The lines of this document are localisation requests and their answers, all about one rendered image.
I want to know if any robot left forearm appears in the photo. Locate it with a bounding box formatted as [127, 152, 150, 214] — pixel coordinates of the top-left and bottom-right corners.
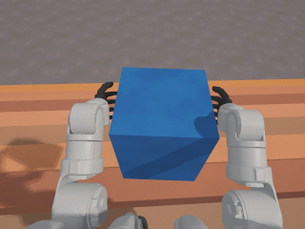
[51, 97, 110, 217]

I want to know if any robot left hand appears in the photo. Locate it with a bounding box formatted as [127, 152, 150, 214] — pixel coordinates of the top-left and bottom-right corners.
[94, 82, 117, 120]

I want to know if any robot right hand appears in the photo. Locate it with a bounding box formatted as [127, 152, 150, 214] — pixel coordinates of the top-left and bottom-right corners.
[211, 86, 233, 125]

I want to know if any right robot thigh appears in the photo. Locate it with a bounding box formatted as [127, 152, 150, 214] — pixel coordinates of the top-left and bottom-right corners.
[174, 215, 208, 229]

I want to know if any right robot upper arm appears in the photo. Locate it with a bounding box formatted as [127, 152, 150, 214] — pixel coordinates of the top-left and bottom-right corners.
[221, 189, 283, 229]

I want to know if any left robot thigh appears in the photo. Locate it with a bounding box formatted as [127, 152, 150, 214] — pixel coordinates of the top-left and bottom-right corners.
[108, 215, 143, 229]

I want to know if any robot right forearm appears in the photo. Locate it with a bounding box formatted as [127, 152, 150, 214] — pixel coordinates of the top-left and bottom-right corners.
[217, 103, 283, 226]

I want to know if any robot thigh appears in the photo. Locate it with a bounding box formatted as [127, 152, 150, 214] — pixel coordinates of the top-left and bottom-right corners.
[108, 215, 143, 229]
[174, 215, 208, 229]

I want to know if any carton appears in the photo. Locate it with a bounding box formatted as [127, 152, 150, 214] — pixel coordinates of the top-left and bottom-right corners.
[109, 67, 220, 181]

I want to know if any left robot upper arm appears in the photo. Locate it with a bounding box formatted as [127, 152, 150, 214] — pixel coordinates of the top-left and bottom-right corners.
[25, 182, 108, 229]

